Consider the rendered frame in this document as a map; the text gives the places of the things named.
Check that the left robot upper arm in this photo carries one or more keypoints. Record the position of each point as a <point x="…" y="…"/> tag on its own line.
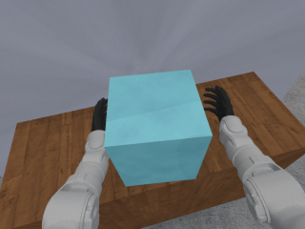
<point x="72" y="210"/>

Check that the right robot upper arm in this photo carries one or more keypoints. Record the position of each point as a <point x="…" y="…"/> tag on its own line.
<point x="276" y="199"/>

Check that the robot right hand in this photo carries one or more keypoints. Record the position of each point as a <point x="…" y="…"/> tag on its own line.
<point x="223" y="102"/>

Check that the carton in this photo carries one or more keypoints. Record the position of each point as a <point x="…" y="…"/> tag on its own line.
<point x="156" y="127"/>

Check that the right robot forearm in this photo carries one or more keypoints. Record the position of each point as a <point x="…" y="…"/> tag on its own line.
<point x="243" y="153"/>

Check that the pedestal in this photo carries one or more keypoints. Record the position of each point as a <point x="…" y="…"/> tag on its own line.
<point x="46" y="151"/>

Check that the left robot forearm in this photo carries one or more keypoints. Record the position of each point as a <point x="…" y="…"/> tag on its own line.
<point x="92" y="169"/>

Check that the robot left hand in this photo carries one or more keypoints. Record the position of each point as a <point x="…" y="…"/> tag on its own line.
<point x="99" y="116"/>

